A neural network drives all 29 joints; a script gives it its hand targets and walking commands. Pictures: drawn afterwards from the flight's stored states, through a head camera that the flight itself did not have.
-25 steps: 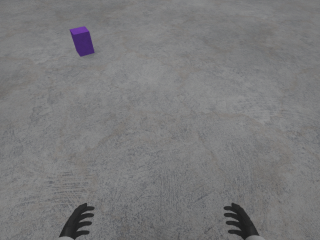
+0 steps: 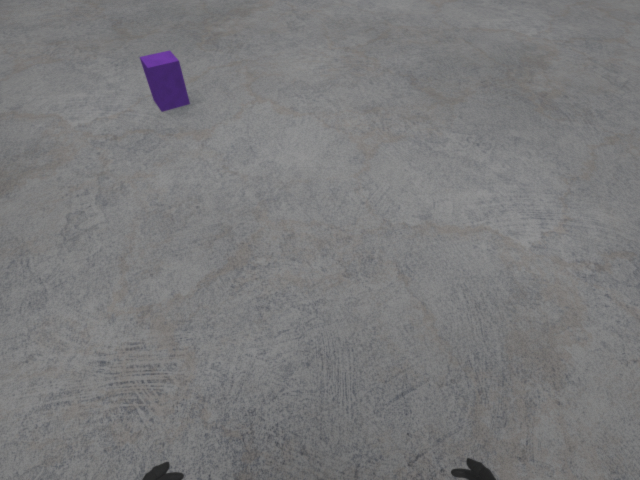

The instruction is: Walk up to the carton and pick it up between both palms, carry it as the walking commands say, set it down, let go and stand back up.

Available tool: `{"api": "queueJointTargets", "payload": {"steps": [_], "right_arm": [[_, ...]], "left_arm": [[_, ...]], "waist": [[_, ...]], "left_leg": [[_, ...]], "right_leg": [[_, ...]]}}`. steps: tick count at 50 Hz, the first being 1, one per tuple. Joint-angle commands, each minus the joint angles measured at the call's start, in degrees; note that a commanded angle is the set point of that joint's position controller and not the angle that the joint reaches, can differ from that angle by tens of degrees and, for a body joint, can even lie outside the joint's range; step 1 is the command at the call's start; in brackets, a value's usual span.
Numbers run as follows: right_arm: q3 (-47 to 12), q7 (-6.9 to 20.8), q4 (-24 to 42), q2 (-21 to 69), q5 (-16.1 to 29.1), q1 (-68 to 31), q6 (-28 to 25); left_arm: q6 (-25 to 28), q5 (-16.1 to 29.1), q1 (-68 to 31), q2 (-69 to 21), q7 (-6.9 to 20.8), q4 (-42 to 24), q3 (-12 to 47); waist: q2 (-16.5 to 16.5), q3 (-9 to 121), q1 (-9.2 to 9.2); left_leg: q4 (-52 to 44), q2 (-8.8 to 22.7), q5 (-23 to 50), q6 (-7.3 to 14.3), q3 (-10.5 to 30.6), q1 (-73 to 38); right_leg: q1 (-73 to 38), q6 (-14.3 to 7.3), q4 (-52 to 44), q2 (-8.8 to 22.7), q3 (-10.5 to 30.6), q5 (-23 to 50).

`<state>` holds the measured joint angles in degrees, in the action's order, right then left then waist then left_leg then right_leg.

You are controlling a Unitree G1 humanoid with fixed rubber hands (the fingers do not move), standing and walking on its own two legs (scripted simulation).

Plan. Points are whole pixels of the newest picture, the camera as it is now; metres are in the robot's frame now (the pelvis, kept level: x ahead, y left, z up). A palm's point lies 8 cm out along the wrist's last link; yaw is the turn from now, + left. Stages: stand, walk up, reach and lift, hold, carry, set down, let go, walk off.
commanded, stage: stand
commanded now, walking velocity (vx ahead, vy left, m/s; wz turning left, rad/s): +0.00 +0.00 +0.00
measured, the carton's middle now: (165, 81) +2.21 +0.87 -0.63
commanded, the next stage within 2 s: walk up in 1.64 s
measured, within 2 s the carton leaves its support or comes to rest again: neither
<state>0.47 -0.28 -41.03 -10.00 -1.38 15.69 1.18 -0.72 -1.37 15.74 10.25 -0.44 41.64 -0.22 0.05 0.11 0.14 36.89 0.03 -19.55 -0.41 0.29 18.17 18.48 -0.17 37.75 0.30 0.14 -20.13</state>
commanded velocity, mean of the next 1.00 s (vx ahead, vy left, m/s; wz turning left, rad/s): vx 0.00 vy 0.00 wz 0.00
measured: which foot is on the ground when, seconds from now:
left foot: down 0.00-1.00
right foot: down 0.00-1.00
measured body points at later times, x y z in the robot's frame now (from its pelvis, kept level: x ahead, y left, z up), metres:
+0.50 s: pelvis +0.00 +0.00 +0.01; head +0.01 -0.01 +0.46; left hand +0.07 +0.24 -0.13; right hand +0.07 -0.23 -0.14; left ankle +0.00 +0.12 -0.72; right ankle +0.00 -0.12 -0.72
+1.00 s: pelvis +0.01 +0.00 +0.01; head +0.02 +0.00 +0.46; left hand +0.02 +0.22 -0.14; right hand +0.01 -0.22 -0.14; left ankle +0.00 +0.12 -0.72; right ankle +0.00 -0.12 -0.72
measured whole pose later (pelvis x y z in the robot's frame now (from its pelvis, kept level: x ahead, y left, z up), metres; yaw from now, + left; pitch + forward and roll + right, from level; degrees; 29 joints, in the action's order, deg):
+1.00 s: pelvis +0.01 +0.00 +0.01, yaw +0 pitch -1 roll +0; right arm 2.3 -1.8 -60.4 -8.4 -0.8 17.3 -0.2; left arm 0.4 -0.9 16.9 8.0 -1.9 60.0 -1.7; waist -0.3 -1.7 -0.3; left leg 27.3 0.1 -15.3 -0.3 0.2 11.2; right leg 11.5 -0.1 28.0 0.2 0.2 -15.7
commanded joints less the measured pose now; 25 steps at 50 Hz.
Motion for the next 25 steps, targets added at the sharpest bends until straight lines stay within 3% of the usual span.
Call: {"api": "queueJointTargets", "payload": {"steps": [1, 2, 3, 4, 5, 6, 7, 8, 9, 10, 11, 12, 13, 14, 15, 16, 18, 19, 20, 22, 23, 24, 25], "right_arm": [[1.67, -0.71, 3.34, -5.96, -0.35, -0.35, -1.56], [1.36, -0.67, 3.35, -5.27, 0.25, -0.65, -1.61], [1.04, -0.76, 3.34, -4.02, 0.29, -1.75, -1.62], [1.7, -0.68, 3.3, -5.34, 0.1, -0.62, -1.75], [1.64, -0.66, 2.37, -5.18, 0.0, -0.44, -2.02], [1.87, -0.85, 1.95, -6.32, 0.3, 1.39, -1.86], [2.37, -1.01, 2.16, -6.42, 0.06, 0.56, -1.67], [1.87, -0.98, 0.69, -4.93, -0.26, 1.71, -1.5], [1.92, -0.6, 0.34, -4.95, 0.02, 3.29, -1.4], [1.77, -0.8, 0.04, -5.2, 0.1, 1.86, -1.52], [2.71, -1.04, 0.01, -6.41, 0.31, 1.7, -1.41], [2.25, -0.83, -0.35, -5.45, 0.22, 1.43, -1.62], [1.93, -0.79, -1.04, -5.52, 0.21, 1.8, -1.49], [2.46, -1.15, -1.03, -5.77, 0.27, 2.0, -1.83], [2.13, -1.12, -1.02, -5.53, 0.0, 0.47, -1.95], [2.36, -1.23, -0.92, -5.11, -0.05, 0.17, -2.08], [2.53, -0.87, -2.63, -5.14, 0.27, 1.62, -1.81], [2.54, -1.07, -3.08, -4.95, -0.24, 0.66, -1.79], [2.45, -1.18, -2.97, -5.17, -0.08, 0.27, -1.77], [2.03, -1.25, -3.9, -3.83, 0.2, 1.02, -1.57], [1.75, -1.13, -4.72, -2.74, 0.14, 1.05, -1.49], [2.17, -0.99, -4.77, -4.3, 0.52, 1.76, -2.06], [2.6, -0.63, -5.82, -4.33, -0.01, 1.9, -1.97]], "left_arm": [[1.21, 0.1, 0.31, 4.82, -0.29, -3.51, -1.74], [1.16, 0.71, 1.07, 4.68, -0.09, -3.72, -1.83], [1.26, 0.12, -0.1, 4.36, 0.06, -3.17, -2.02], [1.46, 0.08, 0.61, 6.14, -0.22, -2.46, -2.53], [1.58, 0.26, 0.28, 5.68, -0.18, -2.21, -2.41], [1.54, 0.29, 0.84, 5.28, -0.01, -2.07, -2.2], [1.61, -0.41, -1.96, 6.47, -0.46, -2.58, -2.69], [1.44, -0.35, -0.31, 5.13, -0.52, -1.68, -2.43], [1.39, -0.08, 1.41, 4.71, -0.46, -0.65, -2.08], [1.39, 0.35, 1.16, 5.4, -0.56, -0.49, -2.53], [1.74, -0.2, 0.66, 5.38, -0.49, -0.32, -2.12], [1.5, 0.34, 2.39, 5.4, -0.55, 0.11, -2.78], [1.44, -0.08, 1.64, 5.45, -0.38, 0.86, -2.44], [1.57, 0.15, -0.2, 5.2, -0.53, 0.58, -2.71], [1.75, 0.52, 0.92, 4.34, -0.75, 0.22, -2.14], [1.75, 0.36, -0.23, 4.01, -1.06, 1.05, -2.14], [1.71, 0.41, 0.5, 5.98, -1.04, 1.59, -2.7], [1.5, 0.53, 1.86, 5.39, -1.11, 3.03, -2.76], [1.29, 0.68, 2.62, 4.4, -1.16, 3.11, -2.42], [1.4, 0.04, 0.72, 6.46, -1.06, 3.39, -3.32], [1.53, 0.1, 1.33, 4.75, -1.01, 4.19, -3.18], [1.67, 0.66, 2.47, 4.85, -0.95, 4.38, -3.06], [1.42, -0.08, 1.41, 5.8, -0.69, 5.44, -3.15]], "waist": [[-0.9, 1.44, 0.33], [-2.76, 0.72, 1.25], [-1.35, 2.78, 1.26], [-0.88, 3.01, 0.06], [0.11, 3.59, 0.04], [-0.03, 1.82, 0.01], [-0.46, 0.19, -1.29], [-3.33, 2.16, -0.47], [1.58, 0.46, -0.62], [0.97, 0.16, 0.06], [0.31, 0.51, -0.45], [0.21, 0.88, 0.78], [-1.23, 0.11, -0.33], [0.74, 2.1, -0.7], [-2.77, 1.87, -0.05], [-0.34, 2.05, -0.48], [0.43, 0.59, -0.7], [0.74, -1.05, 0.23], [-0.5, -0.14, 1.06], [-0.15, -1.2, -0.42], [0.75, -0.99, 0.25], [-0.81, 1.46, 0.41], [3.02, 0.05, -0.2]], "left_leg": [[-7.49, 3.27, 8.87, 2.31, 4.91, 1.65], [-9.07, 3.96, 5.53, 3.04, 5.91, 2.73], [-7.09, 2.91, 6.63, 2.59, 4.07, 1.79], [-5.59, 1.96, 8.13, 1.94, 2.77, -0.51], [-6.6, 2.02, 9.5, 1.91, 3.08, -1.21], [-6.63, 2.82, 9.99, 2.26, 3.68, -1.18], [-7.33, 2.68, 9.03, 1.97, 3.4, -0.54], [-6.44, 2.44, 10.11, 2.22, 3.15, -1.4], [-7.26, 2.33, 9.53, 2.24, 3.56, -0.6], [-7.54, 2.57, 11.79, 2.02, 3.2, -0.36], [-7.13, 2.73, 9.73, 2.39, 3.43, -0.77], [-8.95, 3.27, 8.97, 2.7, 4.77, -0.61], [-8.11, 2.76, 7.84, 2.41, 3.69, -1.23], [-7.02, 2.86, 10.99, 2.14, 3.35, -2.88], [-8.06, 3.42, 8.42, 2.89, 5.0, -1.73], [-8.45, 3.21, 6.99, 2.92, 5.27, -0.63], [-8.38, 2.47, 8.72, 2.51, 3.56, -1.4], [-9.08, 2.84, 7.8, 3.05, 4.59, -0.83], [-10.32, 2.9, 6.27, 3.04, 5.1, 1.1], [-9.43, 2.73, 7.06, 2.96, 3.38, -1.32], [-10.04, 2.57, 7.54, 2.81, 3.51, -0.87], [-10.3, 2.68, 7.67, 3.04, 4.18, -1.19], [-10.44, 2.3, 9.79, 2.23, 3.68, -1.48]], "right_leg": [[-2.37, -1.49, -6.26, 1.86, 1.77, 8.59], [-3.6, -1.31, -6.23, 1.68, 1.89, 9.21], [-3.73, -1.27, -6.31, 1.67, 1.79, 8.83], [-2.09, -1.95, -7.33, 2.97, 3.9, 10.04], [-3.36, -2.56, -7.58, 3.59, 4.43, 10.32], [-1.74, -2.49, -7.12, 2.19, 3.58, 12.75], [-0.42, -2.66, -7.31, 2.98, 3.47, 10.92], [-1.85, -2.33, -7.19, 2.25, 2.65, 10.73], [-2.17, -1.76, -8.04, 2.96, 3.15, 11.11], [-1.77, -2.1, -8.05, 2.6, 3.06, 8.98], [-1.41, -2.24, -7.99, 2.51, 2.97, 11.56], [-1.69, -1.67, -8.92, 2.34, 2.7, 8.54], [-1.28, -2.4, -9.18, 3.0, 4.0, 8.39], [-1.43, -2.1, -8.61, 3.24, 3.8, 10.62], [-2.91, -1.91, -8.55, 2.71, 3.2, 11.18], [-2.2, -1.94, -8.49, 2.74, 2.87, 10.13], [-2.52, -2.3, -10.53, 3.25, 4.65, 8.72], [-1.5, -2.38, -10.53, 3.03, 4.43, 8.19], [-3.6, -2.06, -9.37, 2.68, 3.44, 9.43], [-1.02, -2.27, -11.24, 3.34, 5.04, 8.48], [-3.14, -2.14, -10.26, 3.56, 4.31, 8.38], [-3.81, -2.08, -10.31, 3.35, 4.34, 8.89], [-3.42, -2.04, -11.11, 3.39, 4.01, 9.53]]}}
